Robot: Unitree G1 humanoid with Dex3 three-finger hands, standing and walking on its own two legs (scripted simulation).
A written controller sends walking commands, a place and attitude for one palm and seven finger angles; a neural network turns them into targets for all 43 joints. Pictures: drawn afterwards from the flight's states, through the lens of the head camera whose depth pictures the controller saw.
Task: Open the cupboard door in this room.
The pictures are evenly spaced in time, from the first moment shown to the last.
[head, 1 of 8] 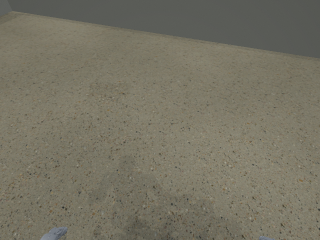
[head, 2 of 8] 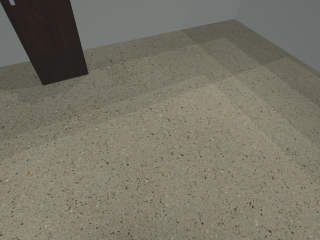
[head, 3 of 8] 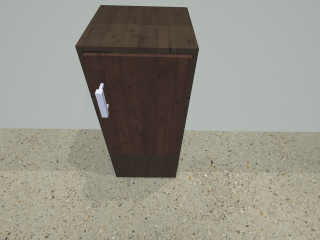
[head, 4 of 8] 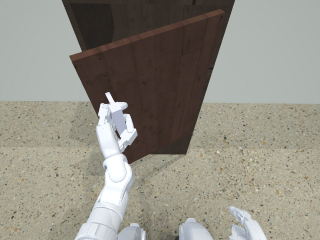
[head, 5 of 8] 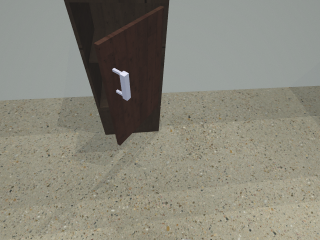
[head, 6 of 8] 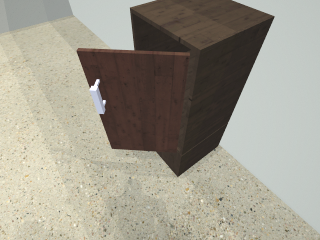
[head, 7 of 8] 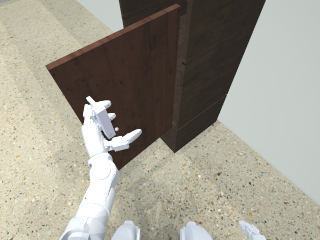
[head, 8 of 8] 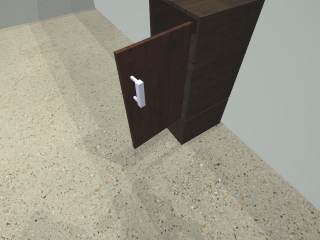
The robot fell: no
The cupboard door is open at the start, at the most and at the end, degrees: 0 97 97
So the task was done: yes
